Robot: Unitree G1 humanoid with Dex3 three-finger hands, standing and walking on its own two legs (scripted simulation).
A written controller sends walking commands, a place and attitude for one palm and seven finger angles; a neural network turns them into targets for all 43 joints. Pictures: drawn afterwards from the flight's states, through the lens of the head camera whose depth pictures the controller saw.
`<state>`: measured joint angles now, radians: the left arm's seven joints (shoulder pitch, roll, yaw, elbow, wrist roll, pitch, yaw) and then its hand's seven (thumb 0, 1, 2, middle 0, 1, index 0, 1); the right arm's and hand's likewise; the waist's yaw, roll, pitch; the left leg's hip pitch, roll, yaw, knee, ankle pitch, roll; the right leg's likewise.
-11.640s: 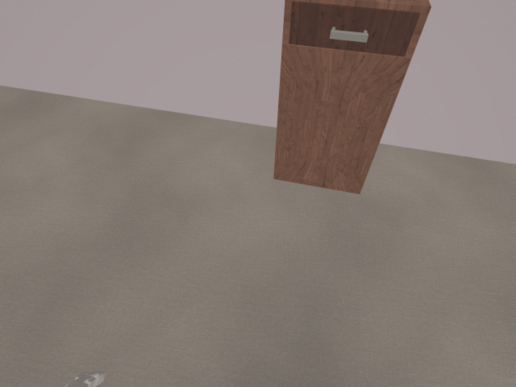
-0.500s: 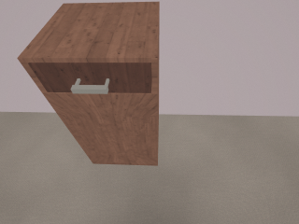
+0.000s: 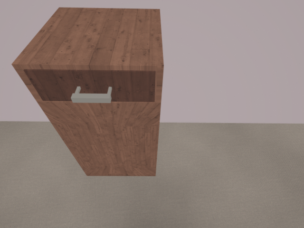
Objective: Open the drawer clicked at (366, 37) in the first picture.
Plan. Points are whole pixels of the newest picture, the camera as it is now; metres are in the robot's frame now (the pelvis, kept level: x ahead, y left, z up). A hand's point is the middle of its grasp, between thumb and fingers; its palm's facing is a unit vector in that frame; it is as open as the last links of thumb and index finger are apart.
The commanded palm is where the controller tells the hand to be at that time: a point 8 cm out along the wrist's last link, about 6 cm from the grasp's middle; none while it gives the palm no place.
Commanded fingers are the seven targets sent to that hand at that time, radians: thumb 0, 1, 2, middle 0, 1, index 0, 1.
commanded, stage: come to a stop and stand still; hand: left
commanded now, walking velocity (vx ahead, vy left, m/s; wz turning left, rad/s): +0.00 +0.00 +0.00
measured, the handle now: (92, 93) +0.51 +0.24 +0.04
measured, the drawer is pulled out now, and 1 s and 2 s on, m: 0.00 0.00 0.00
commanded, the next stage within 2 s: look again from close up in 0.06 s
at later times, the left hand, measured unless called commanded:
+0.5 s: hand out of the picture +0.04 +0.22 -0.17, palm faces +0.01 -0.97 -0.26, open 7.4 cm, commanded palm none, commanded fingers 0.00 0.90 0.90 -0.20 -0.30 -0.20 -0.30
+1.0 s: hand out of the picture +0.10 +0.27 -0.05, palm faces -0.10 -0.46 -0.88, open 7.7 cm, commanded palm +0.06 +0.29 -0.03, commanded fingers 0.00 0.64 0.79 -0.22 -0.47 -0.22 -0.47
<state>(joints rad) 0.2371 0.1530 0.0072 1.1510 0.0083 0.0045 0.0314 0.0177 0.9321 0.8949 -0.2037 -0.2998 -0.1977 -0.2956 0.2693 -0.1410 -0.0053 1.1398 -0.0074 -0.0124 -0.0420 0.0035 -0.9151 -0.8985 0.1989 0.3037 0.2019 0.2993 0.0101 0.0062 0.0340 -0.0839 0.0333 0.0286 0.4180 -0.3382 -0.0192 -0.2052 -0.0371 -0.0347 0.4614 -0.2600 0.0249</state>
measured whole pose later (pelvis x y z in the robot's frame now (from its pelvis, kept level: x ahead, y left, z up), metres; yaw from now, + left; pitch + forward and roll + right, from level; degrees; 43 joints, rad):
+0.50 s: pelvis -0.03 +0.02 -0.01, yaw +0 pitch -2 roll -1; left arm 0.24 0.24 0.01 0.98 0.01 0.00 0.03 0.01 0.91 0.89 -0.20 -0.30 -0.20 -0.30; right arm 0.23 -0.25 -0.03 0.98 -0.02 0.00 -0.03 0.00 -0.90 -0.90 0.20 0.30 0.20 0.30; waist 0.00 0.00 0.00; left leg -0.14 0.02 0.04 0.57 -0.39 0.01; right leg -0.24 -0.05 -0.02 0.55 -0.27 0.04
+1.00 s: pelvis -0.07 +0.01 -0.02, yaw +1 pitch +2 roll +1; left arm 0.38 0.35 -0.01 0.20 0.64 -0.01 0.27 0.02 0.83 0.86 -0.21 -0.35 -0.21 -0.34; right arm 0.29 -0.22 0.00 0.75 -0.03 -0.18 -0.06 0.01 -0.90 -0.90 0.20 0.30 0.20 0.30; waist 0.02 0.03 -0.03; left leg -0.33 -0.03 0.03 0.62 -0.33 0.01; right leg -0.44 -0.04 0.07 0.66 -0.28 0.01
